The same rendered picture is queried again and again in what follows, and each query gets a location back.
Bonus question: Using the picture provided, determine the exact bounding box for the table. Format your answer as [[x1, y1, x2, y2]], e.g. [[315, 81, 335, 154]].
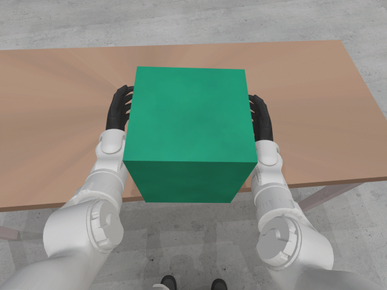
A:
[[0, 40, 387, 240]]

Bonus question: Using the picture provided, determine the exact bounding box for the left robot upper arm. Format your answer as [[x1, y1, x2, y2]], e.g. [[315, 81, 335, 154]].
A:
[[0, 198, 124, 290]]

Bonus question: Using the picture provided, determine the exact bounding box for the robot left foot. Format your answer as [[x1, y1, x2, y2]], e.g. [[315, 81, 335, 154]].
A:
[[160, 275, 177, 290]]

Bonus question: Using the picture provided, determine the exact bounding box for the right robot hand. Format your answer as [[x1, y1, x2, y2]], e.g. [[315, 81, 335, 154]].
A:
[[249, 95, 273, 142]]

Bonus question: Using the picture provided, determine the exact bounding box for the right robot upper arm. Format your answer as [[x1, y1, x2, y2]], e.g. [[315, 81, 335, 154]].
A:
[[256, 216, 385, 290]]

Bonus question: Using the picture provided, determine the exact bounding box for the carton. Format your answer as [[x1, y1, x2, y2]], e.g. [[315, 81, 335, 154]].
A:
[[123, 66, 258, 203]]

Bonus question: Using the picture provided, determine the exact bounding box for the right robot forearm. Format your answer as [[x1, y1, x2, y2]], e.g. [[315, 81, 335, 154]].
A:
[[250, 140, 319, 233]]

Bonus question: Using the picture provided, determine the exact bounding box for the left robot hand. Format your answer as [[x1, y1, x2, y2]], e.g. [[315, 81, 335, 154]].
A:
[[106, 85, 134, 131]]

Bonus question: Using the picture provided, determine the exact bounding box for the left robot forearm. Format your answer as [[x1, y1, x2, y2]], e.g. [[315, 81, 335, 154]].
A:
[[43, 129, 128, 251]]

